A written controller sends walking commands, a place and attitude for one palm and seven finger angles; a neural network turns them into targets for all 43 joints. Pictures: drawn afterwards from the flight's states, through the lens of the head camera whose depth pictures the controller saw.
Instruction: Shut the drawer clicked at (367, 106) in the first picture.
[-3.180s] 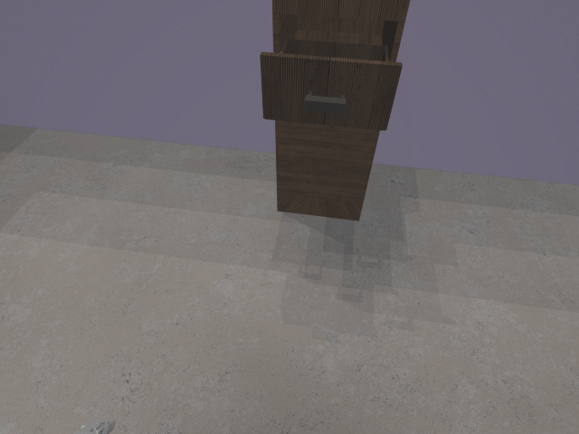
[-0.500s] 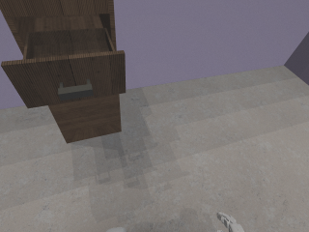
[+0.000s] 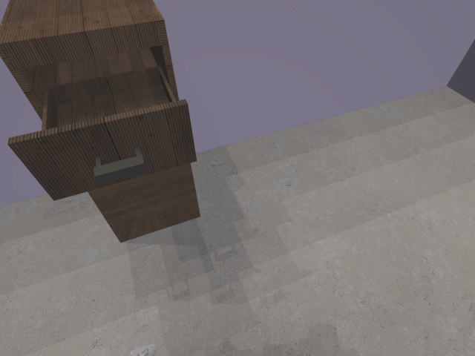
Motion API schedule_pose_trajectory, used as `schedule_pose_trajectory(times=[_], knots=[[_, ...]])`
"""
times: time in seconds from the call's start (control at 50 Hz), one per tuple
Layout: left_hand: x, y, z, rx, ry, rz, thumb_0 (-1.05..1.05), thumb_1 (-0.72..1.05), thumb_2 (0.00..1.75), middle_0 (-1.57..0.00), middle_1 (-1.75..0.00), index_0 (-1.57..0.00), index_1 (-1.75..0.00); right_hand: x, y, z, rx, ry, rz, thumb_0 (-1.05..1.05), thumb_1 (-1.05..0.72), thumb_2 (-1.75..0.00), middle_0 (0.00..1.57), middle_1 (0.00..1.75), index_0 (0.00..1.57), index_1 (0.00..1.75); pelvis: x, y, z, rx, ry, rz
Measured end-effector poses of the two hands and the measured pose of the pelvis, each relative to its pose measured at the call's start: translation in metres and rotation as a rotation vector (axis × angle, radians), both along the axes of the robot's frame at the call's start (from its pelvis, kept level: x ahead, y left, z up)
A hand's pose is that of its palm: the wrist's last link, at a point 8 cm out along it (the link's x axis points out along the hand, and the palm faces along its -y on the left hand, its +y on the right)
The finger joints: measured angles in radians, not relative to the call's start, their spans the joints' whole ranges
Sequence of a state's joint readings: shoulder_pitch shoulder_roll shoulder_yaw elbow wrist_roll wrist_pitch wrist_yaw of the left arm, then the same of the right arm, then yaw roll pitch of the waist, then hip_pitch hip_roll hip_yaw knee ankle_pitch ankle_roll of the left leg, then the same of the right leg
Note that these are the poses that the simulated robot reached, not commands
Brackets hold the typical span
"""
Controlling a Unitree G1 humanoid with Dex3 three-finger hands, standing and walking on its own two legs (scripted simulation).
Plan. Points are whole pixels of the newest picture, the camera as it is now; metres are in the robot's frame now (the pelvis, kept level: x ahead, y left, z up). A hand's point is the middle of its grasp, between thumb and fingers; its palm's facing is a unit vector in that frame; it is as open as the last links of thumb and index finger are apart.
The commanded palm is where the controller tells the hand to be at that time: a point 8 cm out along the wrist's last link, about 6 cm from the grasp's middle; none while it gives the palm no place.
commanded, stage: turn to face it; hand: left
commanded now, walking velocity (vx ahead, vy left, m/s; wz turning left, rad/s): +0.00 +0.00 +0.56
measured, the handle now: (119, 163) +0.51 +0.25 +0.02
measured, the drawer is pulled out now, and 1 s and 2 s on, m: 0.29 0.29 0.29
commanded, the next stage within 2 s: take the last steps up to it in 0.58 s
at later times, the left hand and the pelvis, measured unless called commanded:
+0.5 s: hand out of the picture -0.04 +0.28 -0.16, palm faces +0.28 -0.92 -0.27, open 7.4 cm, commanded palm none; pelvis -0.03 +0.05 +0.00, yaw +12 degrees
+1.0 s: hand out of the picture -0.11 +0.15 -0.16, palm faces +0.42 -0.89 -0.16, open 7.4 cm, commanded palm none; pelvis -0.02 +0.02 +0.01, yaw +20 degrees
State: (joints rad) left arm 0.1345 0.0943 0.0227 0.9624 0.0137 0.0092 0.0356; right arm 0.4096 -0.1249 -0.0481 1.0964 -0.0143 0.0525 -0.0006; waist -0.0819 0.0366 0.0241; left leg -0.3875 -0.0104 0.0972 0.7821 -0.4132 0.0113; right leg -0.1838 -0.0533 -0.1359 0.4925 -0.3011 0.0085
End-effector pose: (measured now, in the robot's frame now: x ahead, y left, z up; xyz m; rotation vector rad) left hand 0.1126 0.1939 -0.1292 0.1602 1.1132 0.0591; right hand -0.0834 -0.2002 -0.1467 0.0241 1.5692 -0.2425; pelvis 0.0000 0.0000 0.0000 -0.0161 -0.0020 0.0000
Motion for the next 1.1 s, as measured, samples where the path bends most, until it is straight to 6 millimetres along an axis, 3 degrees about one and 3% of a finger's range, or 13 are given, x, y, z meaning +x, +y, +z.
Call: schedule_pose_trajectory(times=[0.12, 0.24, 0.32, 0.4, 0.5, 0.6, 0.74, 0.9, 1.0, 1.1], knots=[[-0.043, 0.049, -0.005, 0.049, 0.016, 0.144, -0.02, 0.92, 0.90, -0.21, -0.30, -0.21, -0.30, 0.068, -0.012, 0.003, -0.055, -0.125, 0.141, 0.01, -0.91, -0.90, 0.20, 0.30, 0.20, 0.30, -0.009, 0.013, -0.003, -0.001, -0.003, 0.086], [-0.104, 0.108, -0.031, 0.071, 0.110, 0.262, -0.01, 0.91, 0.90, -0.20, -0.30, -0.21, -0.30, 0.147, -0.008, 0.007, -0.161, -0.311, 0.305, 0.01, -0.91, -0.90, 0.20, 0.30, 0.20, 0.30, -0.019, 0.042, -0.020, 0.002, 0.000, 0.150], [-0.137, 0.129, -0.024, 0.093, 0.185, 0.301, 0.00, 0.91, 0.90, -0.20, -0.30, -0.20, -0.29, 0.173, 0.001, 0.025, -0.190, -0.392, 0.363, 0.01, -0.91, -0.90, 0.20, 0.30, 0.20, 0.30, -0.026, 0.051, -0.011, 0.001, -0.005, 0.157], [-0.156, 0.134, -0.010, 0.092, 0.194, 0.330, 0.00, 0.91, 0.90, -0.20, -0.30, -0.20, -0.29, 0.184, 0.013, 0.035, -0.180, -0.416, 0.407, 0.01, -0.91, -0.90, 0.20, 0.30, 0.20, 0.30, -0.030, 0.056, 0.000, -0.002, -0.009, 0.183], [-0.172, 0.126, -0.001, 0.088, 0.194, 0.364, 0.00, 0.91, 0.90, -0.20, -0.30, -0.20, -0.29, 0.187, 0.027, 0.032, -0.128, -0.414, 0.440, 0.01, -0.91, -0.90, 0.20, 0.30, 0.20, 0.30, -0.034, 0.054, 0.005, 0.003, -0.010, 0.217], [-0.179, 0.105, 0.001, 0.083, 0.191, 0.384, 0.00, 0.91, 0.90, -0.20, -0.30, -0.20, -0.29, 0.177, 0.031, 0.019, -0.067, -0.385, 0.450, 0.01, -0.91, -0.90, 0.20, 0.30, 0.21, 0.30, -0.037, 0.044, 0.003, 0.017, -0.011, 0.247], [-0.189, 0.062, 0.003, 0.089, 0.159, 0.417, 0.00, 0.90, 0.90, -0.20, -0.30, -0.20, -0.29, 0.159, 0.016, -0.006, 0.006, -0.312, 0.451, 0.01, -0.91, -0.90, 0.20, 0.30, 0.21, 0.30, -0.041, 0.019, -0.003, 0.032, -0.010, 0.291], [-0.220, 0.018, 0.005, 0.007, 0.210, 0.477, 0.00, 0.91, 0.90, -0.20, -0.30, -0.21, -0.30, 0.150, -0.003, 0.007, -0.008, -0.242, 0.485, 0.01, -0.91, -0.90, 0.20, 0.30, 0.20, 0.30, -0.030, 0.010, 0.010, 0.031, -0.010, 0.340], [-0.246, 0.001, -0.006, -0.062, 0.297, 0.516, 0.00, 0.90, 0.90, -0.20, -0.30, -0.21, -0.30, 0.160, 0.001, 0.013, -0.045, -0.218, 0.513, 0.01, -0.91, -0.90, 0.20, 0.30, 0.20, 0.30, -0.022, 0.018, 0.009, 0.011, -0.003, 0.349], [-0.272, -0.003, -0.021, -0.141, 0.419, 0.536, 0.00, 0.90, 0.90, -0.20, -0.30, -0.21, -0.30, 0.186, 0.028, 0.017, -0.081, -0.278, 0.539, 0.01, -0.91, -0.90, 0.19, 0.30, 0.20, 0.30, -0.012, 0.036, 0.000, -0.015, -0.001, 0.332]])
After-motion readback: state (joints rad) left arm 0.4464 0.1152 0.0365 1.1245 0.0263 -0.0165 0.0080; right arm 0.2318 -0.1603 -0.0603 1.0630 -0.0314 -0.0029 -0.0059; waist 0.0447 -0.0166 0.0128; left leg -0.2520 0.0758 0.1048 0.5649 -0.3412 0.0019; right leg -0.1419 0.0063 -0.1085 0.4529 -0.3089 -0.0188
